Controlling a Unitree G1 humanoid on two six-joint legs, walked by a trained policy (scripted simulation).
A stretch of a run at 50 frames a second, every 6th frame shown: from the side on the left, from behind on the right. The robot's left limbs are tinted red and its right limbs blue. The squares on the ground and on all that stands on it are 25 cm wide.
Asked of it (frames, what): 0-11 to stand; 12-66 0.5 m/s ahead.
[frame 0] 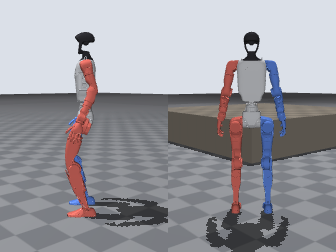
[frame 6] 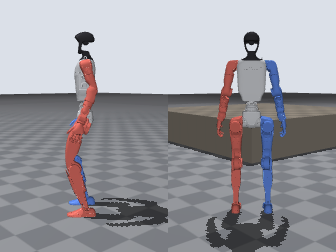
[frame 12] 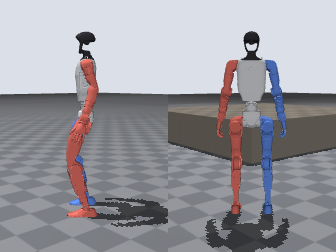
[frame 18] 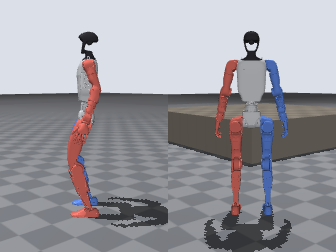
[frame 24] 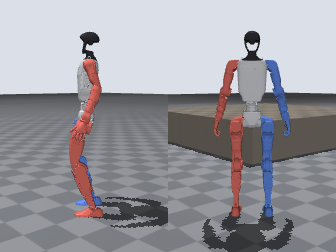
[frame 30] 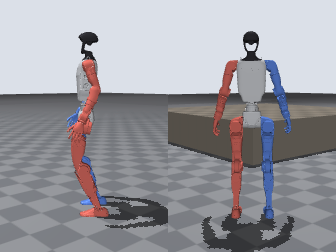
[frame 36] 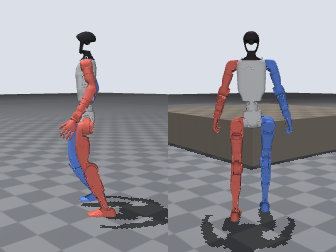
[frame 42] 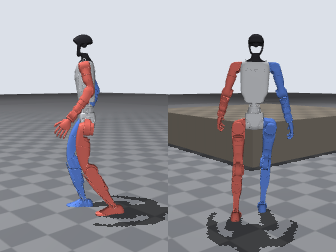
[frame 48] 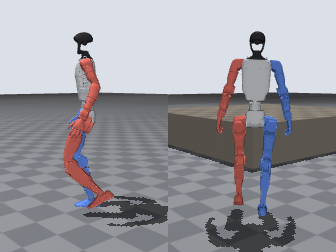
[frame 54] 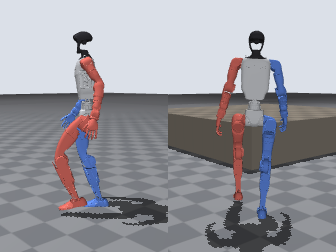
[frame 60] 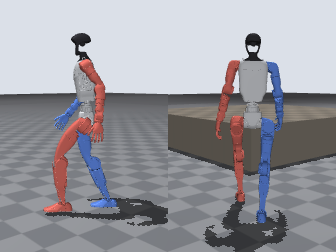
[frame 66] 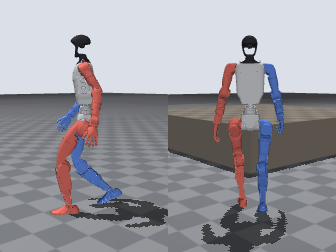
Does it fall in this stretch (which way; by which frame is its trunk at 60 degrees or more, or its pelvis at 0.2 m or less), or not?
no
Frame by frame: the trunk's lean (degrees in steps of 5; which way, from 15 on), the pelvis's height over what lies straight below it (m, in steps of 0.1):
0: 0, 0.8
6: 0, 0.8
12: 0, 0.8
18: 0, 0.8
24: 5, 0.8
30: 5, 0.8
36: 0, 0.8
42: 5, 0.8
48: 5, 0.8
54: 5, 0.8
60: 5, 0.8
66: 5, 0.7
